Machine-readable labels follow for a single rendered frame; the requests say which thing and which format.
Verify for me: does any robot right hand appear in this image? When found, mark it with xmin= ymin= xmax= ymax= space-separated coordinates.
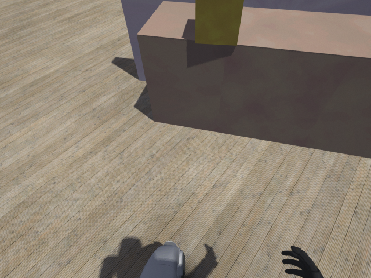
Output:
xmin=281 ymin=246 xmax=324 ymax=278

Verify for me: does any robot left thigh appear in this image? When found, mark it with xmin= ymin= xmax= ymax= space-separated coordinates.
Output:
xmin=140 ymin=245 xmax=183 ymax=278

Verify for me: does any pedestal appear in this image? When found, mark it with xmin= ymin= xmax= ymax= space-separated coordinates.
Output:
xmin=137 ymin=1 xmax=371 ymax=158

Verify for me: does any carton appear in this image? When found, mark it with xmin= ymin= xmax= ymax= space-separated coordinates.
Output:
xmin=195 ymin=0 xmax=244 ymax=46

